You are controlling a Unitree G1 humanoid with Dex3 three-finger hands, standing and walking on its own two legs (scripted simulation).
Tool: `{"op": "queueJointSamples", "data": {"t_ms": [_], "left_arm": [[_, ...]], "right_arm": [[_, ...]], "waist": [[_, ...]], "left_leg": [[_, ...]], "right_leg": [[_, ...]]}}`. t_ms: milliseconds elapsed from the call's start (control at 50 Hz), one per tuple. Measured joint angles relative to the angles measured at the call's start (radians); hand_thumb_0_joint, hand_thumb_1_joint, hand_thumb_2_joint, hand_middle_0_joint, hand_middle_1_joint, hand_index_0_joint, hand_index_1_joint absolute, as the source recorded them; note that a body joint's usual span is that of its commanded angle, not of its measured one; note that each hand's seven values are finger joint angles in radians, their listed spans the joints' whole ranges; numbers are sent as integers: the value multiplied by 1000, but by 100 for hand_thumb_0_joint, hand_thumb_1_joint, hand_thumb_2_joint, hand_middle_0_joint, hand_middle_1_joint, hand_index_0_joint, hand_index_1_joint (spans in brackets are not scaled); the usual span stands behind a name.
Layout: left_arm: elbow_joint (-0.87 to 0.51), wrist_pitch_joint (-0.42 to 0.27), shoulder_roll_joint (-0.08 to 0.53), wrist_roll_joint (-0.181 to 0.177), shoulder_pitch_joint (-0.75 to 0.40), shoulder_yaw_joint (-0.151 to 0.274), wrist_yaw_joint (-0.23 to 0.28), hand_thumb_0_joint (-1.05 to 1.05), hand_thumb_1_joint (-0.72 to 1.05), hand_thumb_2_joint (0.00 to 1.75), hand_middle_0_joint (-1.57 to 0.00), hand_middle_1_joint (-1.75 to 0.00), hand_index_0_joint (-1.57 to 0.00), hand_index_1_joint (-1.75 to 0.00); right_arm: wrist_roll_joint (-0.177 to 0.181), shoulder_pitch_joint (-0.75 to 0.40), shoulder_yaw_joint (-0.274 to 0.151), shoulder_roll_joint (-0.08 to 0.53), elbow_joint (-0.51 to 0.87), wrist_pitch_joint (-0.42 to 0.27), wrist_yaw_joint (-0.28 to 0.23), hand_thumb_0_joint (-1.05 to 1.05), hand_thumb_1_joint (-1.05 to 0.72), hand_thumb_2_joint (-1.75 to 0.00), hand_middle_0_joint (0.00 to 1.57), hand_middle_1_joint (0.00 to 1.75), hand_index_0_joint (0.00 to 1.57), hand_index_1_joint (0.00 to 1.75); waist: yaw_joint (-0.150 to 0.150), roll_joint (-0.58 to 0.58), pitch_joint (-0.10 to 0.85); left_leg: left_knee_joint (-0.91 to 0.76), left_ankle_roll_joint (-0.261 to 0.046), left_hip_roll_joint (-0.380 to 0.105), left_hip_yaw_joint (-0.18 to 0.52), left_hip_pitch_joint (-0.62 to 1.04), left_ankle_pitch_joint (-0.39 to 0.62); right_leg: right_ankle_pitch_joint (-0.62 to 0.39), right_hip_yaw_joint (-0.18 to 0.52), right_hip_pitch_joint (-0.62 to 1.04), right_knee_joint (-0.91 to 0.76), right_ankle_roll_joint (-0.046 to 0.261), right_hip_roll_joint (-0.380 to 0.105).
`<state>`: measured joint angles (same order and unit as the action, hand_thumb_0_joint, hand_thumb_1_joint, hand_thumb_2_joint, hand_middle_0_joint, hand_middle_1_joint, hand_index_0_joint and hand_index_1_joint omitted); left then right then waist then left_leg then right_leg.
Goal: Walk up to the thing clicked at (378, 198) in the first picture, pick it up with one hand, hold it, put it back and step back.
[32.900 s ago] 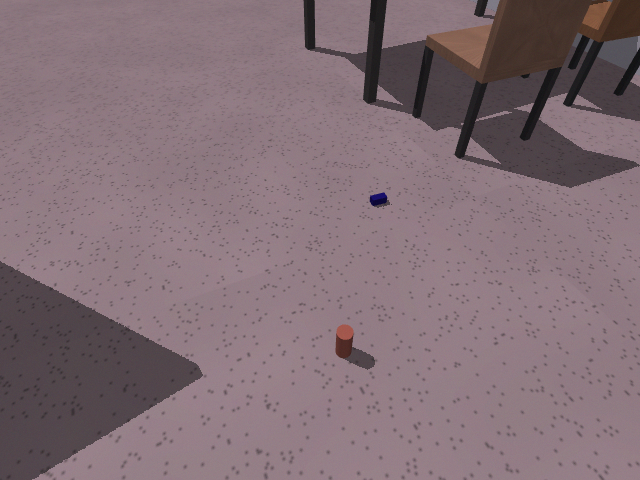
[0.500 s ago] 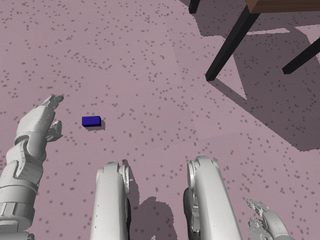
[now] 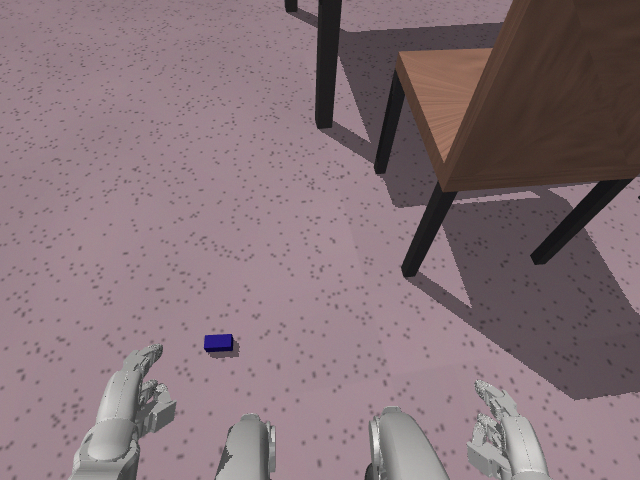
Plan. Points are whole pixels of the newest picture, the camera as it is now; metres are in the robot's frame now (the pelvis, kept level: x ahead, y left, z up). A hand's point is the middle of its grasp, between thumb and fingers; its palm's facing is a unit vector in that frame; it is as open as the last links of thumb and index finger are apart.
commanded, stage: home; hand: left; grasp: from above
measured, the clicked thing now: (219, 343) +0.51 +0.25 -0.61
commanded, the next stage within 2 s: none
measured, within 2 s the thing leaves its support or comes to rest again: neither
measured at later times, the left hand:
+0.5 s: hand (135, 438) +0.20 +0.19 +0.04, palm faces +0.09 -0.98 -0.20, open 7.4 cm
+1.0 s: hand (135, 430) +0.20 +0.19 +0.04, palm faces +0.08 -0.98 -0.20, open 7.4 cm
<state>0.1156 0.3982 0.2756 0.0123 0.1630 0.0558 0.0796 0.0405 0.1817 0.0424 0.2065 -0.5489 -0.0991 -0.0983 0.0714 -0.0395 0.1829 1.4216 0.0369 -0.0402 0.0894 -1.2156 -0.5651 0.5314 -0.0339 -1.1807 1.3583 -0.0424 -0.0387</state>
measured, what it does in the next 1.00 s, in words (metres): rises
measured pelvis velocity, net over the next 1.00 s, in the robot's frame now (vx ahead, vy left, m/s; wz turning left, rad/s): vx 0.04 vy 0.00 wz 0.02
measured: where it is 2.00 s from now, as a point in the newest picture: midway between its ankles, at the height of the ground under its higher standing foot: outside the picture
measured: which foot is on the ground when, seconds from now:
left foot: down 0.00-1.00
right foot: down 0.00-1.00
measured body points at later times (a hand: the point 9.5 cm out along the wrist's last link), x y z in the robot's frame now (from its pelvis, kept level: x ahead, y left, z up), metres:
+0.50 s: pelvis +0.04 +0.00 +0.08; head +0.06 +0.00 +0.53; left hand +0.19 +0.24 +0.06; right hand +0.22 -0.24 +0.03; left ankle +0.06 +0.13 -0.59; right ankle +0.06 -0.15 -0.59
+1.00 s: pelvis +0.04 +0.00 +0.09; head +0.06 +0.01 +0.54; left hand +0.20 +0.24 +0.06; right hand +0.21 -0.24 +0.02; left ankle +0.06 +0.13 -0.59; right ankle +0.06 -0.15 -0.59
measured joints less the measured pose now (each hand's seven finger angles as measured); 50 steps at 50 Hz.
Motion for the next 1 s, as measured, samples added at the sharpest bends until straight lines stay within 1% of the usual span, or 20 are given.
{"op": "queueJointSamples", "data": {"t_ms": [60,120,180,220,300,380,500,620,780,1000], "left_arm": [[-41,28,-22,-38,60,11,4,1,90,90,-21,-30,-21,-30],[-86,50,-39,-66,124,15,2,1,90,90,-21,-30,-21,-30],[-140,68,-50,-82,190,11,-4,1,90,90,-21,-30,-20,-30],[-178,78,-56,-86,234,5,-9,1,90,90,-21,-30,-20,-30],[-242,85,-62,-86,305,-6,-22,1,90,90,-21,-30,-20,-30],[-270,88,-63,-82,344,-11,-38,1,90,90,-21,-30,-20,-30],[-257,85,-62,-73,346,-13,-61,1,91,90,-21,-30,-20,-30],[-251,77,-64,-66,331,-14,-68,1,91,90,-21,-30,-20,-30],[-252,69,-60,-56,329,-22,-60,1,91,90,-21,-30,-20,-30],[-247,75,-56,-63,325,-19,-58,1,91,90,-21,-30,-20,-30]], "right_arm": [[1,44,5,-1,-6,-19,-27,1,-90,-90,20,30,20,30],[-1,83,4,2,-5,-40,-50,1,-90,-90,20,30,20,29],[-3,116,0,6,3,-59,-68,1,-90,-90,20,30,20,29],[-6,131,-4,10,9,-72,-78,1,-90,-90,20,30,20,29],[-12,142,-11,15,20,-96,-92,1,-90,-90,20,30,20,29],[-19,128,-14,16,26,-115,-96,1,-90,-90,20,30,20,29],[-30,92,-12,14,25,-145,-94,1,-90,-90,20,30,20,30],[-38,73,-10,11,14,-163,-89,1,-90,-90,20,30,20,30],[-43,85,-10,9,-9,-158,-88,1,-90,-90,20,30,20,30],[-40,106,-9,8,-15,-152,-87,1,-90,-90,20,30,20,30]], "waist": [[3,-1,-1],[4,-3,0],[3,-7,0],[1,-10,2],[-8,-19,6],[-20,-23,5],[-37,-15,-12],[-46,-2,-30],[-43,0,-26],[-36,-6,-32]], "left_leg": [[-82,0,-4,-1,99,16],[-161,1,-7,-4,194,31],[-234,-1,-11,-8,285,46],[-278,-2,-12,-11,338,56],[-346,-5,-13,-16,422,71],[-384,-7,-10,-18,472,80],[-401,-7,-5,-19,500,83],[-397,-6,-3,-14,499,81],[-398,-8,-4,-16,512,76],[-405,-11,-6,-24,519,81]], "right_leg": [[-17,-6,101,-85,2,1],[-33,-9,198,-166,3,3],[-51,-11,289,-242,3,6],[-62,-11,343,-289,2,7],[-79,-11,428,-360,1,6],[-86,-12,479,-397,0,3],[-85,-13,506,-408,-1,-3],[-80,-17,507,-403,-1,-4],[-79,-15,521,-410,-2,-3],[-89,-8,527,-420,-6,0]]}}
